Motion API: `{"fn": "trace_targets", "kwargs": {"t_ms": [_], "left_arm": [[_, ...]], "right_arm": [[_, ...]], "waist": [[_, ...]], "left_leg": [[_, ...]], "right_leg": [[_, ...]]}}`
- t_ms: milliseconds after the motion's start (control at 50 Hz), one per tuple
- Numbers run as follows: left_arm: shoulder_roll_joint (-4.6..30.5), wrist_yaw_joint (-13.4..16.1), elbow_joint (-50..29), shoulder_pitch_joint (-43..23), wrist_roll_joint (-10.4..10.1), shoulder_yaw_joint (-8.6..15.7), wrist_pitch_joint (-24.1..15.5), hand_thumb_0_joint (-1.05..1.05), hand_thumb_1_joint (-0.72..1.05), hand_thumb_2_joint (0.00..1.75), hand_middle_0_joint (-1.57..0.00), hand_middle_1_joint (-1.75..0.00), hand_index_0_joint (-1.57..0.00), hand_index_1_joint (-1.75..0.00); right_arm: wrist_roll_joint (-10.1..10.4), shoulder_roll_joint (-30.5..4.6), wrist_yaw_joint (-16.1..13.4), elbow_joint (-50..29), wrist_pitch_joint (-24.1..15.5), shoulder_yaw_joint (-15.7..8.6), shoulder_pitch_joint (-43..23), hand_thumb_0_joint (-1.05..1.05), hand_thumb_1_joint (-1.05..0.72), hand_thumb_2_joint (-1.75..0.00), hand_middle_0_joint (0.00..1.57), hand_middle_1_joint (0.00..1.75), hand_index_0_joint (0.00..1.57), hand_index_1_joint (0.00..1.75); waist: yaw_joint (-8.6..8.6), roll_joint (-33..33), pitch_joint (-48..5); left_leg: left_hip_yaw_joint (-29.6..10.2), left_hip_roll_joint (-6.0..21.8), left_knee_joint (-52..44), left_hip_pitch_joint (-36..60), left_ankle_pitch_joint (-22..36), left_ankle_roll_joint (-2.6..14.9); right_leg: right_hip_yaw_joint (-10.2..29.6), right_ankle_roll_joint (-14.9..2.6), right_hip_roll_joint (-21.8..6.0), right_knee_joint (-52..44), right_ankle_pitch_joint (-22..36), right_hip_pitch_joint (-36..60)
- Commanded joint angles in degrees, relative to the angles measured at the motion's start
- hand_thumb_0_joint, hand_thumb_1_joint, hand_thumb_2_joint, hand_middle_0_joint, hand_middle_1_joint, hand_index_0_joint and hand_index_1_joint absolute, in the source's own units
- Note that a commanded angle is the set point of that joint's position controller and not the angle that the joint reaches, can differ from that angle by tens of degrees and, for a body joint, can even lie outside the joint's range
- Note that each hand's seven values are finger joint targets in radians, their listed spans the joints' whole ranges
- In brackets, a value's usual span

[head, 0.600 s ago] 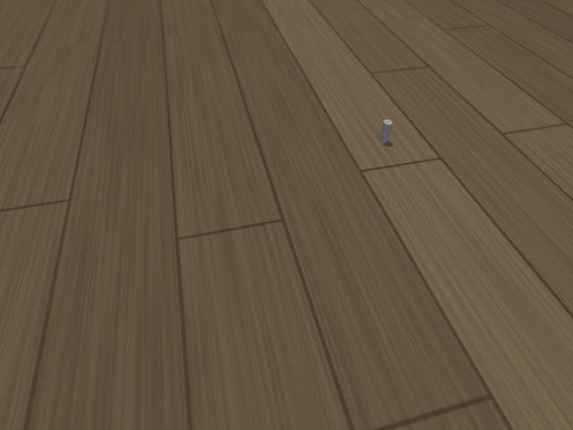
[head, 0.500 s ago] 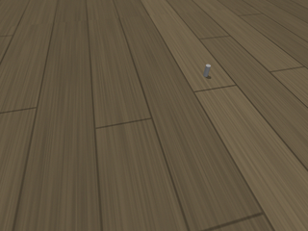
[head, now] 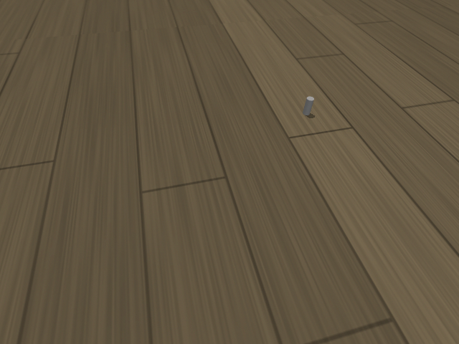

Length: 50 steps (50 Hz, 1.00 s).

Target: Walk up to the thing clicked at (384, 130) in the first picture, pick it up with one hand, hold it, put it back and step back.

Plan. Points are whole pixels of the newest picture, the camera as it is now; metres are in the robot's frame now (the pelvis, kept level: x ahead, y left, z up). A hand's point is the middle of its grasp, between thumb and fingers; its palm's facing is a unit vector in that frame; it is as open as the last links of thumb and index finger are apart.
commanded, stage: stand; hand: left
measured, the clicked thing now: (308, 106) +1.72 -0.55 -0.72
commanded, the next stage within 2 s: walk up in 0.52 s
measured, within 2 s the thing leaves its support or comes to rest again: neither
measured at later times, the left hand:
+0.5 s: hand out of the picture +0.08 +0.25 -0.16, palm faces -0.02 -0.94 -0.34, open 7.4 cm
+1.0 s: hand (156, 300) +0.23 +0.15 -0.15, palm faces -0.14 -0.91 -0.40, open 7.4 cm
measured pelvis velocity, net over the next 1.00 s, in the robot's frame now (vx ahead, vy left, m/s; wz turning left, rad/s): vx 0.12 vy -0.12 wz -0.21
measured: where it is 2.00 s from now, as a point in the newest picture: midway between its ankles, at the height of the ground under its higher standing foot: (284, 257)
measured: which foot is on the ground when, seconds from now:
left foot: down 0.00-0.90, up 0.92-1.00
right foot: down 0.00-0.56, up 0.58-0.86, down 0.88-1.00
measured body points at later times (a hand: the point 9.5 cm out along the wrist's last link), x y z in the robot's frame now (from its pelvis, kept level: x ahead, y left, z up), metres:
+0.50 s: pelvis +0.00 +0.00 +0.00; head +0.01 +0.00 +0.45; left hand +0.08 +0.30 -0.13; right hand +0.08 -0.30 -0.13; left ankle +0.00 +0.12 -0.75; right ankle +0.00 -0.12 -0.75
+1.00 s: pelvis +0.12 -0.12 -0.03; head +0.11 -0.14 +0.42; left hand +0.24 +0.20 -0.12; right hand +0.13 -0.48 -0.15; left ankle +0.06 +0.04 -0.68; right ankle +0.13 -0.26 -0.75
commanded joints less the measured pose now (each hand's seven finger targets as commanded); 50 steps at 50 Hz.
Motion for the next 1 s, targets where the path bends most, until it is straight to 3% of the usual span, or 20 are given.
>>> {"fn": "trace_targets", "kwargs": {"t_ms": [0,480,500,520,540,560,580,620,680,720,760,800,820,840,860,880,900,920,940,980], "left_arm": [[11.84,0.73,-3.24,-2.10,0.09,2.40,-1.30,0.00,0.90,0.90,-0.20,-0.30,-0.20,-0.30],[11.73,0.79,-3.15,-1.45,0.19,2.43,-1.19,0.00,0.90,0.90,-0.20,-0.30,-0.20,-0.30],[17.67,-1.74,-8.86,0.61,1.61,7.00,-1.20,0.00,0.90,0.90,-0.20,-0.30,-0.20,-0.30],[16.03,-2.82,-9.77,-4.98,1.77,6.64,-0.68,0.00,0.90,0.90,-0.20,-0.30,-0.20,-0.30],[14.08,-3.66,-11.46,-8.50,1.64,6.49,-0.20,0.00,0.90,0.90,-0.20,-0.30,-0.20,-0.30],[14.39,-4.03,-13.23,-10.54,2.43,6.54,-0.24,0.00,0.90,0.90,-0.20,-0.30,-0.20,-0.30],[14.90,-4.29,-13.87,-9.87,2.21,6.72,-0.58,0.00,0.90,0.90,-0.20,-0.30,-0.20,-0.30],[15.87,-5.42,-13.46,-5.30,1.68,7.37,-0.94,0.00,0.90,0.90,-0.20,-0.30,-0.20,-0.30],[15.03,-7.25,-12.66,0.99,1.13,7.75,-0.30,0.00,0.90,0.90,-0.20,-0.30,-0.20,-0.30],[14.79,-7.98,-13.20,0.07,1.03,8.02,-0.16,0.00,0.90,0.90,-0.20,-0.30,-0.20,-0.30],[14.80,-8.05,-13.20,0.70,0.88,8.20,-0.41,0.00,0.90,0.90,-0.20,-0.30,-0.20,-0.30],[15.25,-7.72,-12.21,3.52,1.15,8.51,-0.62,0.00,0.90,0.90,-0.20,-0.30,-0.20,-0.30],[15.54,-7.32,-11.00,6.71,1.27,8.83,-0.74,0.00,0.90,0.90,-0.20,-0.30,-0.20,-0.30],[16.92,-6.71,-9.67,10.71,1.48,9.40,-1.21,0.00,0.90,0.90,-0.20,-0.30,-0.20,-0.30],[19.44,-5.60,-7.48,18.12,1.59,10.67,-1.87,0.00,0.90,0.90,-0.20,-0.30,-0.20,-0.30],[23.57,-4.31,-7.15,25.08,1.78,12.17,-2.21,0.00,0.90,0.90,-0.20,-0.30,-0.20,-0.30],[27.17,-3.92,-9.66,21.22,1.14,11.79,-2.89,0.00,0.90,0.90,-0.20,-0.30,-0.20,-0.30],[28.82,-4.00,-11.73,15.55,0.22,11.60,-2.96,0.00,0.90,0.90,-0.20,-0.30,-0.20,-0.30],[27.57,-3.65,-13.26,11.95,-0.36,11.36,-2.96,0.00,0.90,0.90,-0.20,-0.30,-0.20,-0.30],[23.32,-2.68,-13.94,8.43,-0.35,9.96,-3.63,0.00,0.90,0.90,-0.20,-0.30,-0.20,-0.30]], "right_arm": [[0.20,-11.95,-0.61,-3.28,-1.20,-2.59,-2.37,0.00,-0.90,-0.90,0.20,0.30,0.20,0.30],[0.25,-12.29,-0.74,-3.30,-1.00,-2.71,-2.14,0.00,-0.90,-0.90,0.20,0.30,0.20,0.30],[-1.36,-19.41,0.06,-7.62,-2.96,-7.49,2.21,0.00,-0.90,-0.90,0.20,0.30,0.20,0.30],[-1.78,-20.45,0.33,-6.08,-3.50,-8.57,5.65,0.00,-0.90,-0.90,0.20,0.30,0.20,0.30],[-1.83,-22.52,0.21,-5.91,-3.79,-9.88,8.25,0.00,-0.90,-0.90,0.20,0.30,0.20,0.30],[-1.66,-22.67,0.24,-7.09,-4.21,-10.23,8.44,0.00,-0.90,-0.90,0.20,0.30,0.20,0.30],[-1.53,-22.60,0.25,-8.29,-4.57,-10.10,7.20,0.00,-0.90,-0.90,0.20,0.30,0.20,0.30],[-1.59,-20.93,0.25,-10.53,-5.34,-9.92,4.41,0.00,-0.90,-0.90,0.20,0.30,0.20,0.30],[-2.15,-20.62,0.99,-13.32,-5.57,-9.98,-2.02,0.00,-0.90,-0.90,0.20,0.30,0.20,0.30],[-2.36,-20.79,1.40,-14.13,-5.66,-10.14,-2.46,0.00,-0.90,-0.90,0.20,0.30,0.20,0.30],[-2.50,-20.61,1.71,-13.93,-5.60,-10.01,-2.40,0.00,-0.90,-0.90,0.20,0.30,0.20,0.30],[-2.30,-20.82,1.76,-13.95,-5.08,-10.01,-3.11,0.00,-0.90,-0.90,0.20,0.30,0.20,0.30],[-2.04,-20.99,1.65,-14.05,-4.67,-10.07,-3.61,0.00,-0.90,-0.90,0.20,0.30,0.20,0.30],[-2.24,-19.74,1.66,-14.00,-4.18,-9.52,-3.08,0.00,-0.90,-0.90,0.20,0.30,0.20,0.30],[-2.45,-16.65,1.74,-14.05,-3.74,-8.28,-1.27,0.00,-0.90,-0.90,0.20,0.30,0.20,0.30],[-2.14,-12.02,2.16,-15.85,-3.77,-6.42,-1.36,0.00,-0.90,-0.90,0.20,0.30,0.20,0.30],[-0.68,-13.35,2.36,-17.72,-3.88,-6.27,0.45,0.00,-0.90,-0.90,0.20,0.30,0.20,0.30],[-1.18,-18.06,2.11,-16.92,-3.96,-7.58,-0.45,0.00,-0.90,-0.90,0.20,0.30,0.20,0.30],[-0.73,-19.81,2.23,-16.07,-4.21,-8.06,-1.66,0.00,-0.90,-0.90,0.20,0.30,0.20,0.30],[0.65,-18.35,2.74,-13.73,-4.25,-7.81,2.38,0.00,-0.90,-0.90,0.20,0.30,0.20,0.30]], "waist": [[0.28,0.43,-4.22],[0.28,0.13,-4.38],[-1.39,-2.73,-10.29],[-4.63,1.92,-5.18],[-6.56,10.58,-1.35],[-6.94,8.15,1.23],[-5.85,4.44,2.33],[-2.41,3.01,0.49],[1.29,9.97,1.22],[1.37,11.24,2.44],[1.40,10.29,2.30],[2.60,8.66,1.38],[4.40,6.17,0.64],[6.17,-0.21,-0.81],[9.53,-10.90,-4.48],[12.90,-24.02,-3.74],[8.56,-22.21,-2.22],[6.82,-14.26,0.93],[5.54,-9.56,2.77],[2.11,-8.80,0.62]], "left_leg": [[-5.78,6.96,-3.22,-0.01,8.14,1.59],[-5.68,7.06,-2.92,1.29,9.50,1.87],[-5.20,7.20,2.42,8.67,-19.70,5.73],[-9.44,10.53,-0.44,14.35,-28.77,7.83],[-18.42,18.67,-8.39,16.02,-35.94,11.04],[-22.71,25.03,-11.72,12.86,-33.66,13.87],[-23.56,26.39,-12.56,9.24,-30.64,14.40],[-19.84,24.15,-13.24,7.10,-30.45,13.33],[-8.67,20.62,-13.15,1.41,-27.16,11.29],[-1.78,17.50,-11.23,-4.06,-23.94,9.36],[2.45,14.99,-8.93,-6.64,-22.48,8.16],[4.84,14.51,-3.92,-9.99,-24.40,8.07],[5.85,14.57,0.34,-13.28,-27.45,7.63],[8.29,12.09,10.51,-15.97,-25.44,7.10],[10.67,7.47,27.81,-22.42,-21.02,5.61],[10.66,1.06,46.48,-33.25,-25.20,3.49],[4.60,-0.51,52.32,-37.54,-22.79,1.02],[0.31,3.63,52.21,-34.62,-19.84,0.62],[-1.92,6.73,51.74,-34.03,-15.80,1.10],[-2.45,8.53,46.88,-29.94,-9.84,1.98]], "right_leg": [[5.17,-2.04,-6.93,-3.03,7.09,0.92],[4.87,-1.87,-7.16,-3.55,8.14,1.10],[7.21,-3.87,-3.57,2.81,-18.54,-7.69],[4.88,-3.48,-2.39,9.14,-22.76,-23.94],[0.50,-2.13,-0.83,22.54,-16.46,-33.79],[3.46,-1.68,-3.21,29.72,-15.45,-38.28],[6.26,-1.68,-4.71,32.38,-14.50,-37.49],[8.21,-1.71,-7.64,34.94,-12.01,-33.84],[3.87,-0.63,-8.09,29.78,-9.72,-27.24],[1.92,-0.39,-7.95,24.11,-7.03,-20.43],[-0.80,-0.41,-6.70,19.71,-4.02,-14.76],[-4.90,-0.51,-5.02,19.43,-2.27,-8.73],[-5.81,-0.83,-4.42,17.84,-0.31,-3.34],[-6.50,-0.86,-2.45,16.26,-2.30,1.90],[-3.90,-2.16,-0.45,14.76,-8.59,11.82],[12.67,-5.26,-7.93,2.75,-26.15,14.63],[40.15,-10.18,-19.58,-12.79,-37.11,8.81],[47.91,-14.60,-23.57,-15.13,-42.25,2.75],[43.16,-15.06,-21.78,-13.44,-37.18,-0.37],[27.66,-12.19,-16.14,-7.89,-22.30,0.13]]}}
